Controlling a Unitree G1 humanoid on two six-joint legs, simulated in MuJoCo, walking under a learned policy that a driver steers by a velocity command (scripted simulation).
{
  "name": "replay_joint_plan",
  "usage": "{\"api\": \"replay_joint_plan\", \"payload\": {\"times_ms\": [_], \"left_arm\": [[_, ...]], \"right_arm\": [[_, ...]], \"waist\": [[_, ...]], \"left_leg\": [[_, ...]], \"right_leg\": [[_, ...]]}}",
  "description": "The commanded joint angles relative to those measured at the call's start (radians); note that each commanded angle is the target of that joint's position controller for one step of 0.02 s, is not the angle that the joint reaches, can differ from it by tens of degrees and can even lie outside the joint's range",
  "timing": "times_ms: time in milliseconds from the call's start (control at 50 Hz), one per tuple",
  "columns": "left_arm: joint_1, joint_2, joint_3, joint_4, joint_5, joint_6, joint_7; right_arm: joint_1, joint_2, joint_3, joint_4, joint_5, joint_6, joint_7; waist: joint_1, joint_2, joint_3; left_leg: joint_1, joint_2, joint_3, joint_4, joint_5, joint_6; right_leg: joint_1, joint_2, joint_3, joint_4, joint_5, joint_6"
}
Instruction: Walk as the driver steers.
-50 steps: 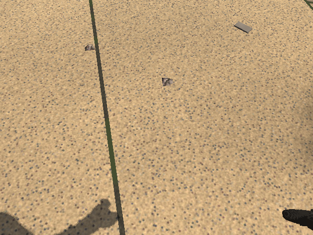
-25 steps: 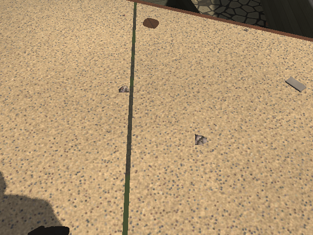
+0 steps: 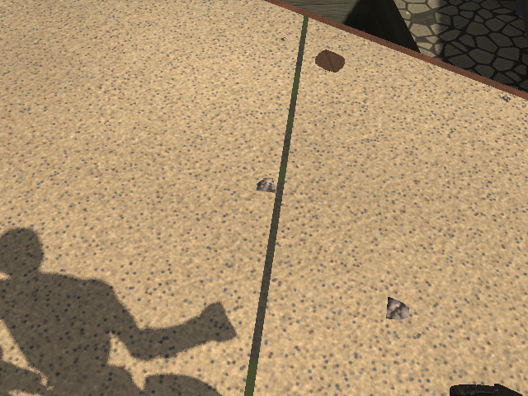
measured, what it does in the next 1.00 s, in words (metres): walks ahead, turning left: right foot, then left foot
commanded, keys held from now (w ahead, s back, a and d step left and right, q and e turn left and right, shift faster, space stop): q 0.34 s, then w+q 0.66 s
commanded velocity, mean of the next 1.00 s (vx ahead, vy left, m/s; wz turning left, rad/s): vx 0.25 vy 0.00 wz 0.51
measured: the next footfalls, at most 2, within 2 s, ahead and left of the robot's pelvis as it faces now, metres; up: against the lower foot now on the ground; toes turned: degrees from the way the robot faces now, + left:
right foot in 0.28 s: +0.12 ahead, -0.13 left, +0.00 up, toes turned +10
left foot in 0.76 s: +0.12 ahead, +0.18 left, +0.00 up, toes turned +28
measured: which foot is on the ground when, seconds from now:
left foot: down 0.00-0.28, up 0.30-0.74, down 0.76-1.00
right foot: up 0.00-0.26, down 0.28-0.76, up 0.78-1.00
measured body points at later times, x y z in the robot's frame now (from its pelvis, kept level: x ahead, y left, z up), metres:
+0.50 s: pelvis +0.05 -0.03 +0.02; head +0.07 -0.04 +0.47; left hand +0.09 +0.27 -0.08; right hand +0.24 -0.29 -0.10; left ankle +0.03 +0.12 -0.65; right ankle +0.08 -0.14 -0.73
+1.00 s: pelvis +0.17 +0.12 +0.02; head +0.18 +0.16 +0.47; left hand +0.18 +0.45 -0.08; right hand +0.36 -0.09 -0.08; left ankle +0.08 +0.16 -0.73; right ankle +0.36 +0.03 -0.66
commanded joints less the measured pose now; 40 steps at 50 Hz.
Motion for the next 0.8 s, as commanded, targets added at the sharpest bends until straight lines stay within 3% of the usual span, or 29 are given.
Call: {"api": "replay_joint_plan", "payload": {"times_ms": [20,60,120,220,260,280,300,320,340,360,380,400,420,460,500,600,680,720,740,760,780,800], "left_arm": [[0.047,0.111,0.034,-0.059,0.006,0.028,0.028],[0.05,0.089,0.032,-0.059,0.009,0.041,0.04],[-0.009,0.077,0.031,-0.08,0.014,0.052,0.047],[-0.079,0.078,0.032,-0.116,0.009,0.038,0.033],[-0.03,0.078,0.037,-0.105,0.01,0.026,0.023],[0.004,0.117,0.048,-0.102,0.017,0.024,0.023],[0.006,0.206,0.069,-0.113,0.039,0.032,0.03],[-0.038,0.226,0.077,-0.127,0.068,0.032,0.022],[-0.101,0.168,0.059,-0.157,0.065,0.023,0.026],[-0.151,0.13,0.051,-0.162,0.047,0.017,0.03],[-0.167,0.114,0.048,-0.168,0.024,0.013,0.033],[-0.153,0.106,0.045,-0.16,0.006,0.009,0.038],[-0.129,0.103,0.043,-0.153,0.004,0.008,0.043],[-0.075,0.109,0.048,-0.139,0.01,0.004,0.05],[-0.026,0.126,0.058,-0.122,0.012,-0.003,0.052],[-0.01,0.177,0.086,-0.105,-0.002,-0.019,0.032],[-0.013,0.196,0.101,-0.091,-0.024,-0.022,0.005],[-0.044,0.193,0.102,-0.087,-0.038,-0.014,-0.003],[-0.039,0.17,0.093,-0.084,-0.031,-0.014,-0.004],[-0.03,0.113,0.072,-0.085,-0.01,-0.016,-0.008],[-0.078,0.025,0.04,-0.182,0.031,-0.03,-0.007],[-0.139,0.076,0.048,-0.2,0.0,-0.062,-0.003]], "right_arm": [[0.024,-0.199,-0.065,-0.036,-0.003,0.005,-0.004],[0.011,-0.203,-0.073,-0.035,-0.006,0.011,-0.011],[0.01,-0.205,-0.08,-0.028,0.006,0.021,-0.029],[0.028,-0.211,-0.087,-0.009,0.015,0.044,-0.046],[0.014,-0.205,-0.085,-0.01,0.027,0.057,-0.053],[0.044,-0.178,-0.077,-0.003,0.031,0.062,-0.056],[0.075,-0.111,-0.063,-0.012,0.026,0.062,-0.055],[0.069,-0.163,-0.082,-0.033,0.023,0.052,-0.057],[0.099,-0.232,-0.106,-0.01,0.018,0.053,-0.056],[0.139,-0.239,-0.116,0.016,0.026,0.062,-0.055],[0.16,-0.219,-0.115,0.035,0.022,0.074,-0.06],[0.15,-0.202,-0.111,0.031,0.017,0.081,-0.057],[0.126,-0.184,-0.106,0.019,0.021,0.08,-0.051],[0.06,-0.157,-0.096,-0.015,0.028,0.068,-0.04],[0.017,-0.136,-0.088,-0.039,0.025,0.055,-0.032],[-0.017,-0.097,-0.065,-0.076,0.025,0.041,-0.001],[-0.006,-0.116,-0.065,-0.08,0.03,0.045,0.016],[0.07,-0.122,-0.072,-0.05,0.03,0.047,0.019],[0.158,-0.153,-0.091,-0.018,0.033,0.05,0.012],[0.321,-0.22,-0.127,0.03,0.046,0.053,0.001],[0.407,-0.375,-0.155,0.029,0.043,0.045,-0.014],[0.383,-0.333,-0.134,-0.002,0.035,0.01,-0.002]], "waist": [[-0.007,0.141,-0.161],[0.002,0.15,-0.17],[-0.012,0.154,-0.178],[-0.027,0.162,-0.149],[0.011,0.151,-0.147],[0.018,0.107,-0.151],[-0.01,-0.126,-0.151],[-0.014,-0.271,-0.109],[-0.034,-0.178,-0.1],[-0.062,-0.134,-0.094],[-0.065,-0.123,-0.089],[-0.048,-0.138,-0.067],[-0.033,-0.134,-0.053],[0.006,-0.129,-0.038],[0.037,-0.122,-0.037],[0.039,-0.128,-0.016],[0.019,-0.124,-0.003],[-0.04,-0.089,-0.015],[-0.082,-0.054,-0.055],[-0.154,0.057,-0.14],[-0.151,0.375,-0.169],[-0.176,0.244,-0.201]], "left_leg": [[0.216,0.245,-0.291,-0.168,0.394,0.214],[0.153,0.227,-0.276,-0.192,0.321,0.225],[0.109,0.209,-0.293,-0.214,0.119,0.218],[0.091,0.183,-0.372,-0.202,-0.063,0.186],[0.06,0.146,-0.384,-0.149,-0.066,0.141],[-0.002,0.1,-0.353,-0.082,-0.14,0.088],[-0.149,-0.024,-0.197,0.159,-0.358,0.014],[-0.215,-0.09,-0.095,0.374,-0.505,-0.028],[-0.183,-0.046,-0.147,0.527,-0.456,-0.047],[-0.199,-0.032,-0.131,0.579,-0.372,-0.056],[-0.236,-0.014,-0.111,0.616,-0.302,-0.07],[-0.287,0.003,-0.105,0.649,-0.258,-0.082],[-0.302,0.015,-0.087,0.657,-0.227,-0.089],[-0.338,0.034,-0.05,0.588,-0.184,-0.102],[-0.345,0.054,-0.038,0.5,-0.166,-0.11],[-0.184,0.089,0.024,0.273,-0.162,-0.077],[-0.039,0.086,0.069,0.157,-0.195,-0.022],[0.114,0.054,0.116,0.05,-0.15,0.016],[0.277,0.011,0.134,0.026,-0.156,0.041],[0.505,0.024,0.047,-0.019,-0.18,0.087],[0.714,0.303,-0.51,-0.151,-0.322,0.256],[0.708,0.381,-0.759,-0.289,-0.476,0.347]], "right_leg": [[-0.129,-0.035,0.024,0.009,0.058,0.019],[-0.077,-0.01,0.014,-0.061,0.089,0.023],[-0.041,0.004,0.028,-0.164,0.173,0.012],[0.022,0.038,0.036,-0.351,0.236,-0.01],[0.136,0.046,0.016,-0.542,0.34,-0.038],[0.229,-0.029,0.057,-0.631,0.374,-0.071],[0.305,-0.266,0.282,-0.713,0.4,-0.167],[0.174,-0.408,0.472,-0.78,0.492,-0.307],[0.15,-0.376,0.414,-0.777,0.515,-0.32],[0.161,-0.311,0.314,-0.776,0.408,-0.266],[0.202,-0.261,0.259,-0.785,0.27,-0.223],[0.23,-0.259,0.242,-0.804,0.204,-0.214],[0.239,-0.248,0.214,-0.828,0.159,-0.209],[0.295,-0.25,0.178,-0.863,0.131,-0.211],[0.35,-0.265,0.152,-0.878,0.15,-0.218],[0.28,-0.282,0.027,-0.896,0.202,-0.22],[0.227,-0.304,-0.031,-0.863,0.207,-0.218],[0.165,-0.298,-0.085,-0.774,0.215,-0.191],[0.091,-0.266,-0.14,-0.648,0.316,-0.163],[-0.018,-0.194,-0.223,-0.357,0.394,-0.11],[-0.423,-0.034,-0.245,0.086,0.023,-0.009],[-0.591,0.013,-0.013,0.24,-0.026,-0.015]]}}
